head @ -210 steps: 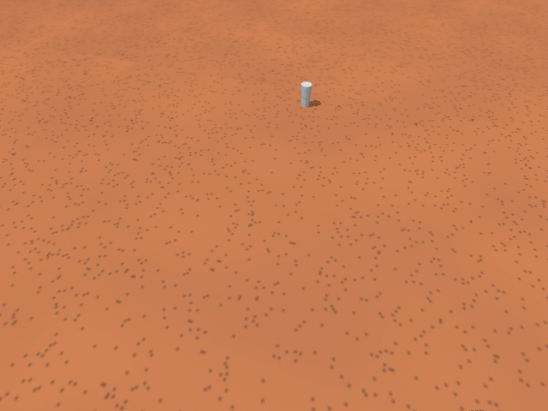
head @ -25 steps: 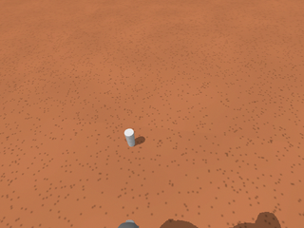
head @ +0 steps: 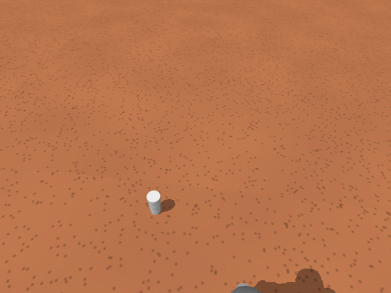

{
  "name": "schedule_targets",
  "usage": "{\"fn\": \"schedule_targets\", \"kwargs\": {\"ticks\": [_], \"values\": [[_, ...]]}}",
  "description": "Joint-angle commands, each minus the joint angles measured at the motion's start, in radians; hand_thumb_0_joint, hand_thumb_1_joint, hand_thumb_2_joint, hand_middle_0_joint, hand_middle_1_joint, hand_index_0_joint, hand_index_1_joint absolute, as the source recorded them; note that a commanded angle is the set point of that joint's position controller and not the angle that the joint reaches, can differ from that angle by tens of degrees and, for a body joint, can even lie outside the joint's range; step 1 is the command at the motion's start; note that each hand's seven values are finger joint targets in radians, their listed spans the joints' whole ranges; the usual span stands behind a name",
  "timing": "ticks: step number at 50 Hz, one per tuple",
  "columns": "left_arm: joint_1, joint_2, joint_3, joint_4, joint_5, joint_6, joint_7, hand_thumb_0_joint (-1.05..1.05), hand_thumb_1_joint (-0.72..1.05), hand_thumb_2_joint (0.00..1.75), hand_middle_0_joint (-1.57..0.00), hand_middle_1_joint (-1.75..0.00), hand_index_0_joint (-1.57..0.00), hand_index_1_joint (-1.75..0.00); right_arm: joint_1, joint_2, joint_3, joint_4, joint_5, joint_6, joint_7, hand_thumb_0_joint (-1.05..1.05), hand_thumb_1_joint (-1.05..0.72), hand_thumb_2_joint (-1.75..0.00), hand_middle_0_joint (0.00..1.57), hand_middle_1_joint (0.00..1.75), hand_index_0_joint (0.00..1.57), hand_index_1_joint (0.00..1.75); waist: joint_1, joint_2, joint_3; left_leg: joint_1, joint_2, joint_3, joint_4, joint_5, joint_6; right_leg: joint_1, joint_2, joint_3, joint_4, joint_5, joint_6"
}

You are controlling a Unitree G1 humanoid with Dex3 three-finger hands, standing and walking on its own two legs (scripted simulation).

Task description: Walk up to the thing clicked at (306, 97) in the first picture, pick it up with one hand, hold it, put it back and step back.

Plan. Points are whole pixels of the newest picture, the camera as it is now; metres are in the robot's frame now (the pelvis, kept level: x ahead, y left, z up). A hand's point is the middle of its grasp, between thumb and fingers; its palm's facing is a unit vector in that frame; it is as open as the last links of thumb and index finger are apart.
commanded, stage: walk up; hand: left
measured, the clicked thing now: (154, 203) +0.72 +0.21 -0.70
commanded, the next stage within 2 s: none
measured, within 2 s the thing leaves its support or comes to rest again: neither
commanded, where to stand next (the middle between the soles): +0.34 +0.00 m, yaw +1 degrees
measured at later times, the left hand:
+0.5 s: hand (96, 273) +0.22 +0.24 -0.13, palm faces -0.03 -0.92 -0.38, open 7.4 cm
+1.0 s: hand (102, 240) +0.31 +0.26 -0.17, palm faces -0.04 -0.92 -0.38, open 7.4 cm
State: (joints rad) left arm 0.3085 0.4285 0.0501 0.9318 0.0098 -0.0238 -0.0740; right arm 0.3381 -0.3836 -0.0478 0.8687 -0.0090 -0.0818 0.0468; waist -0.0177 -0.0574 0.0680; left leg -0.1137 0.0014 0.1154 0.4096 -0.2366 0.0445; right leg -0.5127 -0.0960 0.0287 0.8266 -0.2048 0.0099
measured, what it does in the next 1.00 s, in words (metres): walks ahead: right foot, then left foot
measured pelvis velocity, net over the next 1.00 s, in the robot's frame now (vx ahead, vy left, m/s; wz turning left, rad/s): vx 0.24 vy -0.01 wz -0.02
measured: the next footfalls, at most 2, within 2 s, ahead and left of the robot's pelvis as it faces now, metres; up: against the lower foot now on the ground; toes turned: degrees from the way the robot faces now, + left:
right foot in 0.16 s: +0.20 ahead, -0.15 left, +0.00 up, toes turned -4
left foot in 0.60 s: +0.31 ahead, +0.12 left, +0.00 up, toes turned +2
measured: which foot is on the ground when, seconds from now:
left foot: down 0.00-0.20, up 0.22-0.58, down 0.60-1.00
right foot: up 0.00-0.14, down 0.16-0.62, up 0.64-0.96, down 0.98-1.00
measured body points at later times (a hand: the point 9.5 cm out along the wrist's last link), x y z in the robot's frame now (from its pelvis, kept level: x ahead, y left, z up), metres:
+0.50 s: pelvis +0.16 -0.03 +0.00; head +0.17 -0.05 +0.45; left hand +0.22 +0.29 -0.10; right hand +0.22 -0.35 -0.12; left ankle +0.26 +0.13 -0.70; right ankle +0.16 -0.15 -0.74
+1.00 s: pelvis +0.24 -0.01 -0.03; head +0.28 -0.01 +0.42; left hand +0.31 +0.30 -0.15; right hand +0.33 -0.33 -0.14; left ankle +0.29 +0.12 -0.74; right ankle +0.30 -0.14 -0.74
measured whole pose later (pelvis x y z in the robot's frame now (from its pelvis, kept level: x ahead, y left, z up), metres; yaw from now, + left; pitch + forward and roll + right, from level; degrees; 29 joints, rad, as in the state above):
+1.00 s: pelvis +0.24 -0.01 -0.03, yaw -1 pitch -4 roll +0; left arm 0.22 0.39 0.03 0.95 0.00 -0.01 -0.01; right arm 0.21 -0.39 -0.02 0.87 0.00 -0.03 0.00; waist 0.00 0.00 0.14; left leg -0.33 0.07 0.08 0.70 -0.31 -0.01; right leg -0.34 -0.03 -0.01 0.67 -0.26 0.00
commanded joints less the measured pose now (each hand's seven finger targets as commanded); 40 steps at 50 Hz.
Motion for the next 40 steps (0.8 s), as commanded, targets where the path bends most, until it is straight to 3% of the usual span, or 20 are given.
{"fn": "schedule_targets", "kwargs": {"ticks": [1, 5, 7, 8, 9, 10, 11, 13, 14, 16, 22, 27, 29, 30, 31, 32, 33, 36, 38, 40], "values": [[-0.097, 0.156, 0.05, -0.105, 0.006, -0.036, 0.004, 0.0, 0.9, 0.9, -0.2, -0.3, -0.2, -0.3, 0.002, -0.292, -0.09, -0.077, 0.003, -0.02, -0.016, 0.0, -0.9, -0.9, 0.2, 0.3, 0.2, 0.3, -0.024, 0.179, 0.07, -0.058, 0.267, -0.199, -0.21, -0.102, 0.161, -0.012, -0.028, -0.027, -0.141, 0.05, -0.013], [-0.066, 0.155, 0.055, -0.087, 0.002, -0.054, 0.008, 0.0, 0.9, 0.9, -0.2, -0.3, -0.2, -0.3, -0.025, -0.286, -0.085, -0.098, 0.0, -0.012, -0.016, 0.0, -0.9, -0.9, 0.2, 0.3, 0.2, 0.3, 0.008, 0.148, 0.02, -0.108, 0.265, -0.18, -0.097, -0.001, 0.149, 0.185, 0.015, -0.059, -0.243, 0.037, -0.031], [0.03, 0.176, 0.066, -0.061, 0.005, -0.069, 0.023, 0.0, 0.9, 0.9, -0.2, -0.3, -0.2, -0.3, -0.014, -0.253, -0.072, -0.105, 0.002, -0.005, -0.019, 0.0, -0.9, -0.9, 0.2, 0.3, 0.2, 0.3, 0.057, 0.062, -0.067, -0.096, 0.207, -0.119, 0.122, 0.169, 0.105, 0.359, 0.056, -0.076, -0.344, 0.034, -0.047], [0.108, 0.214, 0.081, -0.045, 0.009, -0.081, 0.035, 0.0, 0.9, 0.9, -0.2, -0.3, -0.2, -0.3, 0.036, -0.201, -0.051, -0.104, 0.006, -0.005, -0.018, 0.0, -0.9, -0.9, 0.2, 0.3, 0.2, 0.3, 0.087, -0.061, -0.146, -0.142, 0.137, -0.061, 0.352, 0.19, 0.075, 0.507, 0.025, -0.016, -0.399, -0.016, -0.074], [0.161, 0.298, 0.107, -0.052, 0.014, -0.087, 0.047, 0.0, 0.9, 0.9, -0.2, -0.3, -0.2, -0.3, 0.08, -0.143, -0.028, -0.124, 0.008, -0.007, -0.017, 0.0, -0.9, -0.9, 0.2, 0.3, 0.2, 0.3, 0.09, -0.251, -0.205, -0.316, 0.05, -0.02, 0.577, -0.06, 0.03, 0.629, -0.188, 0.309, -0.444, -0.094, -0.137], [0.138, 0.325, 0.106, -0.067, 0.001, -0.083, 0.052, 0.0, 0.9, 0.9, -0.2, -0.3, -0.2, -0.3, 0.071, -0.185, -0.035, -0.107, 0.009, 0.004, -0.021, 0.0, -0.9, -0.9, 0.2, 0.3, 0.2, 0.3, 0.098, -0.218, -0.125, -0.505, -0.036, -0.062, 0.654, -0.285, -0.002, 0.649, -0.311, 0.561, -0.552, -0.116, -0.224], [0.113, 0.328, 0.103, -0.074, -0.01, -0.076, 0.052, 0.0, 0.9, 0.9, -0.2, -0.3, -0.2, -0.3, 0.021, -0.26, -0.052, -0.094, -0.001, 0.012, -0.032, 0.0, -0.9, -0.9, 0.2, 0.3, 0.2, 0.3, 0.104, -0.148, -0.089, -0.516, 0.02, -0.123, 0.714, -0.309, -0.001, 0.592, -0.345, 0.595, -0.533, -0.058, -0.29], [0.077, 0.266, 0.086, -0.089, -0.024, -0.07, 0.059, 0.0, 0.9, 0.9, -0.2, -0.3, -0.2, -0.3, -0.005, -0.248, -0.056, -0.075, 0.011, 0.015, -0.029, 0.0, -0.9, -0.9, 0.2, 0.3, 0.2, 0.3, 0.079, -0.073, -0.015, -0.492, 0.056, -0.197, 0.722, -0.224, -0.001, 0.46, -0.258, 0.376, -0.538, 0.079, -0.253], [0.032, 0.243, 0.074, -0.102, -0.024, -0.072, 0.063, 0.0, 0.9, 0.9, -0.2, -0.3, -0.2, -0.3, 0.026, -0.236, -0.056, -0.058, 0.018, 0.021, -0.024, 0.0, -0.9, -0.9, 0.2, 0.3, 0.2, 0.3, 0.046, -0.075, -0.009, -0.455, 0.072, -0.202, 0.681, -0.18, -0.007, 0.419, -0.204, 0.276, -0.537, 0.083, -0.206], [0.002, 0.23, 0.069, -0.114, -0.02, -0.075, 0.063, 0.0, 0.9, 0.9, -0.2, -0.3, -0.2, -0.3, 0.056, -0.221, -0.055, -0.04, 0.013, 0.032, -0.013, 0.0, -0.9, -0.9, 0.2, 0.3, 0.2, 0.3, 0.022, -0.1, -0.013, -0.401, 0.058, -0.165, 0.632, -0.092, -0.015, 0.359, -0.141, 0.162, -0.546, 0.114, -0.187], [-0.01, 0.242, 0.075, -0.161, 0.001, -0.075, 0.051, 0.0, 0.9, 0.9, -0.2, -0.3, -0.2, -0.3, -0.038, -0.213, -0.07, -0.055, -0.011, 0.035, 0.013, 0.0, -0.9, -0.9, 0.2, 0.3, 0.2, 0.3, 0.044, -0.106, 0.043, -0.375, 0.101, -0.11, 0.386, -0.007, -0.063, 0.236, -0.14, 0.079, -0.615, -0.206, -0.231], [-0.012, 0.253, 0.073, -0.168, 0.0, -0.063, 0.042, 0.0, 0.9, 0.9, -0.2, -0.3, -0.2, -0.3, -0.06, -0.196, -0.075, -0.049, -0.014, 0.002, 0.01, 0.0, -0.9, -0.9, 0.2, 0.3, 0.2, 0.3, 0.04, -0.062, -0.002, -0.197, 0.07, -0.065, 0.166, 0.064, -0.045, 0.225, -0.144, 0.055, -0.482, -0.15, -0.21], [-0.036, 0.221, 0.058, -0.177, 0.001, -0.054, 0.045, 0.0, 0.9, 0.9, -0.2, -0.3, -0.2, -0.3, 0.05, -0.212, -0.082, -0.01, -0.018, -0.008, -0.007, 0.0, -0.9, -0.9, 0.2, 0.3, 0.2, 0.3, -0.031, 0.011, -0.06, -0.014, 0.029, -0.037, 0.116, 0.063, -0.029, 0.166, -0.115, 0.019, -0.301, -0.031, -0.171], [0.019, 0.166, 0.037, -0.179, 0.0, -0.049, 0.045, 0.0, 0.9, 0.9, -0.2, -0.3, -0.2, -0.3, 0.112, -0.256, -0.094, 0.009, -0.019, -0.017, -0.019, 0.0, -0.9, -0.9, 0.2, 0.3, 0.2, 0.3, -0.053, 0.17, -0.119, 0.115, 0.056, -0.104, 0.034, -0.034, -0.003, 0.117, -0.054, -0.041, -0.082, 0.025, -0.14], [0.062, 0.075, 0.006, -0.178, -0.014, -0.044, 0.05, 0.0, 0.9, 0.9, -0.2, -0.3, -0.2, -0.3, 0.103, -0.33, -0.107, -0.009, -0.029, -0.02, -0.032, 0.0, -0.9, -0.9, 0.2, 0.3, 0.2, 0.3, -0.03, 0.403, -0.119, 0.139, 0.293, -0.466, -0.069, -0.019, 0.064, -0.028, 0.064, -0.119, 0.146, -0.17, -0.06], [0.101, 0.135, 0.025, -0.148, -0.013, -0.028, 0.065, 0.0, 0.9, 0.9, -0.2, -0.3, -0.2, -0.3, 0.07, -0.364, -0.107, -0.044, -0.013, -0.018, -0.035, 0.0, -0.9, -0.9, 0.2, 0.3, 0.2, 0.3, -0.014, 0.29, -0.094, 0.105, 0.415, -0.673, -0.144, -0.016, 0.152, -0.087, 0.124, -0.039, 0.202, -0.334, -0.049], [0.071, 0.201, 0.043, -0.128, -0.008, -0.02, 0.078, 0.0, 0.9, 0.9, -0.2, -0.3, -0.2, -0.3, 0.056, -0.369, -0.112, -0.037, 0.003, -0.011, -0.032, 0.0, -0.9, -0.9, 0.2, 0.3, 0.2, 0.3, -0.018, 0.28, -0.049, 0.063, 0.455, -0.703, -0.119, 0.016, 0.235, -0.087, 0.071, 0.006, 0.288, -0.38, -0.056], [0.038, 0.188, 0.04, -0.109, -0.015, -0.015, 0.076, 0.0, 0.9, 0.9, -0.2, -0.3, -0.2, -0.3, 0.0, -0.27, -0.075, -0.058, 0.0, -0.011, -0.048, 0.0, -0.9, -0.9, 0.2, 0.3, 0.2, 0.3, 0.008, 0.202, -0.02, -0.023, 0.296, -0.344, -0.05, 0.397, 0.155, -0.023, 0.035, 0.074, 0.257, -0.275, -0.06], [0.081, 0.168, 0.034, -0.085, -0.02, -0.005, 0.069, 0.0, 0.9, 0.9, -0.2, -0.3, -0.2, -0.3, -0.033, -0.27, -0.068, -0.06, 0.006, -0.012, -0.053, 0.0, -0.9, -0.9, 0.2, 0.3, 0.2, 0.3, 0.033, 0.234, -0.04, -0.08, 0.251, -0.238, -0.033, 0.417, 0.138, 0.045, 0.038, 0.03, 0.208, -0.195, -0.045], [0.069, 0.149, 0.03, -0.071, -0.019, 0.005, 0.068, 0.0, 0.9, 0.9, -0.2, -0.3, -0.2, -0.3, -0.059, -0.26, -0.061, -0.07, 0.003, -0.002, -0.059, 0.0, -0.9, -0.9, 0.2, 0.3, 0.2, 0.3, 0.028, 0.247, -0.051, -0.091, 0.241, -0.203, -0.03, 0.389, 0.145, 0.08, 0.04, 0.0, 0.112, -0.166, -0.024]]}}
